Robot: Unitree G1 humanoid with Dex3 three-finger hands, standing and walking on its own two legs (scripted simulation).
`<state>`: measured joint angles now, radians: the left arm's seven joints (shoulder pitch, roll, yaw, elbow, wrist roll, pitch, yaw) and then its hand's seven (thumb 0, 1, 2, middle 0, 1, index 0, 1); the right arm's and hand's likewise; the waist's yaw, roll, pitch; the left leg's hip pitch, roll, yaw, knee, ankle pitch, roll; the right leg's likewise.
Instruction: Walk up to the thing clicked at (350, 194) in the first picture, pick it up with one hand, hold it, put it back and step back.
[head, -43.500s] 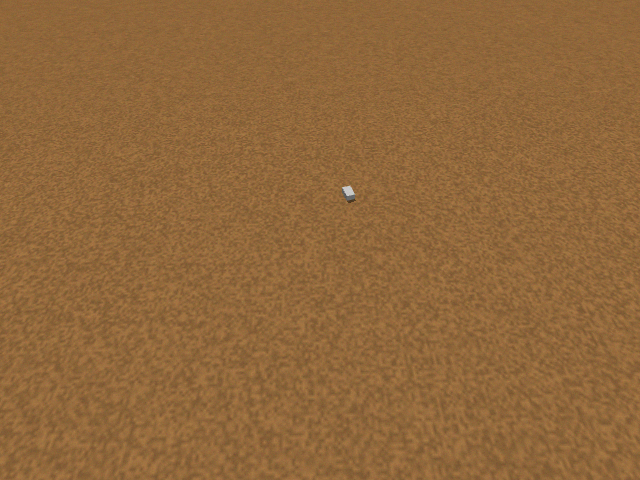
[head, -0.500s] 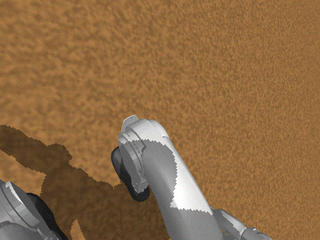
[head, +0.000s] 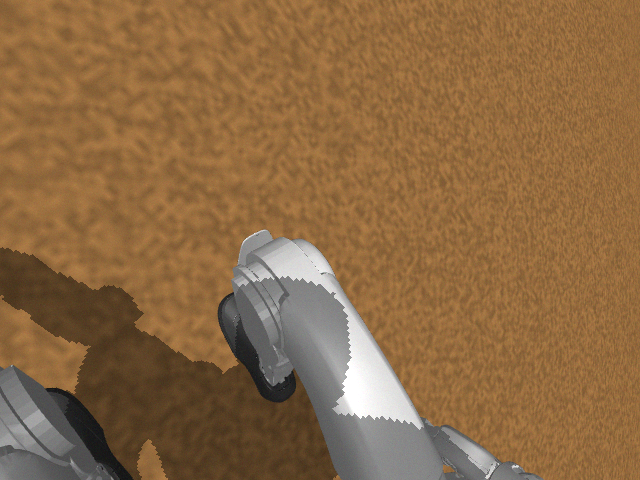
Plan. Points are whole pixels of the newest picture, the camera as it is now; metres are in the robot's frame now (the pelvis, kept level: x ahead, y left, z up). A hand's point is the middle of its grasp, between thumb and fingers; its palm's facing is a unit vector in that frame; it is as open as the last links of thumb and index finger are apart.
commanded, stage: close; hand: left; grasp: from above
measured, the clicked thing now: out of the picture +0.45 +0.36 -0.32
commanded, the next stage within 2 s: settle in 0.80 s
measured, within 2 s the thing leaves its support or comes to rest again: leaves its support in 1.28 s
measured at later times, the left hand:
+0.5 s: hand out of the picture +0.45 +0.34 -0.27, palm faces -0.23 -0.38 -0.90, open 8.7 cm
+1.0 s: hand out of the picture +0.45 +0.35 -0.27, palm faces -0.25 -0.36 -0.90, open 8.5 cm
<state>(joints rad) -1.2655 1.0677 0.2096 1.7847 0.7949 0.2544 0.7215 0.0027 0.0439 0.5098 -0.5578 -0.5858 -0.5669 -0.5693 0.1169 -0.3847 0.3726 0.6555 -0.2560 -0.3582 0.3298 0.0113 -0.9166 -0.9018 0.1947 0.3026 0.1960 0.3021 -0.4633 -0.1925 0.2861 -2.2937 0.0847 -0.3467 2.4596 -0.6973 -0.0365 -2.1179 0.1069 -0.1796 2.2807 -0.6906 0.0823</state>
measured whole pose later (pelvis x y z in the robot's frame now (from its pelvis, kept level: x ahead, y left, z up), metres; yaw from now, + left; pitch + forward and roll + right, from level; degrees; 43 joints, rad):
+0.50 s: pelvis +0.00 +0.00 +0.00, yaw +0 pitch +27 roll -16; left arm -1.26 1.07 0.19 1.79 0.81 0.24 0.69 -0.01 0.27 0.16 -0.79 -0.29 -0.85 -0.27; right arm 0.11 -0.37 0.37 0.67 -0.25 -0.37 0.31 0.01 -0.91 -0.90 0.19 0.30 0.20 0.30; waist -0.46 -0.19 0.27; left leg -2.29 0.09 -0.34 2.46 -0.70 -0.03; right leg -2.12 0.11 -0.18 2.28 -0.69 0.08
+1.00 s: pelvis +0.00 +0.00 +0.00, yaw +0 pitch +28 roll -16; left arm -1.26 1.07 0.17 1.78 0.81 0.23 0.68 -0.01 0.26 0.00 -0.95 -0.07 -1.00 -0.09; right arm 0.12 -0.37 0.37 0.67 -0.25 -0.37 0.30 0.01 -0.91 -0.90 0.19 0.30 0.20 0.30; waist -0.45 -0.18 0.27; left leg -2.30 0.08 -0.34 2.46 -0.70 -0.03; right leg -2.12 0.10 -0.18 2.28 -0.69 0.08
